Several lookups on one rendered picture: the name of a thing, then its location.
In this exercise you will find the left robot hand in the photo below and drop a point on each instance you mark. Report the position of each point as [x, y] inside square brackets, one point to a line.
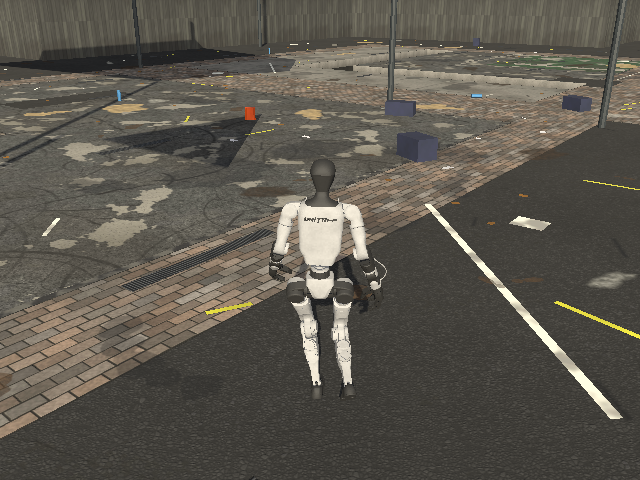
[283, 268]

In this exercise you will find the left robot foot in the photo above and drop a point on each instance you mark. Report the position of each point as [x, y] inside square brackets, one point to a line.
[317, 391]

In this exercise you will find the robot left shin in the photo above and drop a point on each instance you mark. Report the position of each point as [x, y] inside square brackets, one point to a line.
[311, 350]

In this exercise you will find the right robot forearm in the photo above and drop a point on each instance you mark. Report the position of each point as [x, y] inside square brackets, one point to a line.
[370, 271]

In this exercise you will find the right robot hand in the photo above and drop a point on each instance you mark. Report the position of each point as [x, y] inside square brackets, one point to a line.
[376, 294]

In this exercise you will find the left robot forearm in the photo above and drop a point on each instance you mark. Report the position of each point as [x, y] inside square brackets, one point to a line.
[275, 259]

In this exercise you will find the robot left upper arm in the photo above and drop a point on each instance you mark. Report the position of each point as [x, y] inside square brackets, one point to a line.
[289, 211]

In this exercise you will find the robot right upper arm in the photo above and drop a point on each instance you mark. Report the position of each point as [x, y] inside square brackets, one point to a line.
[353, 214]

